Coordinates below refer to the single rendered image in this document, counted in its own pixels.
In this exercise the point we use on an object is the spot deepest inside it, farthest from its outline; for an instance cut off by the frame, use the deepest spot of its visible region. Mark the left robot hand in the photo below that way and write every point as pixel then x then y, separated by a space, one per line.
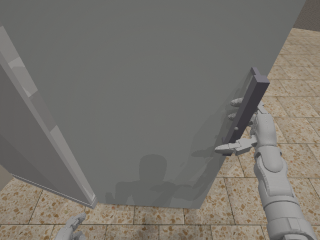
pixel 67 232

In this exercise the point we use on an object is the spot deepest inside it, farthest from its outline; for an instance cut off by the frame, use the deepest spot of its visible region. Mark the right robot forearm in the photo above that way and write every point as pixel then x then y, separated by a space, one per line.
pixel 283 212

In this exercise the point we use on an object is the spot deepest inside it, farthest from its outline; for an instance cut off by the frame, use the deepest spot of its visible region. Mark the handle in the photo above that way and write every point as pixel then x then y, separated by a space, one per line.
pixel 249 104

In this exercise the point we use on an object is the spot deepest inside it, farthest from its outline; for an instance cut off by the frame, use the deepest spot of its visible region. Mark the fridge door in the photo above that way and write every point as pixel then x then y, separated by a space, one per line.
pixel 141 90

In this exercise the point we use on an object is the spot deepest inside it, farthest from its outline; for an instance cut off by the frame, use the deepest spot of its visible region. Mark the right robot hand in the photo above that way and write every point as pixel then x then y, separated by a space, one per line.
pixel 262 125

